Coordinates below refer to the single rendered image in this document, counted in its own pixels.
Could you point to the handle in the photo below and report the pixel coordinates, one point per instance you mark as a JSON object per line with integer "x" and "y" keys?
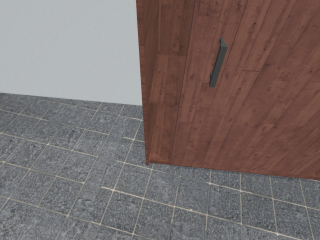
{"x": 218, "y": 63}

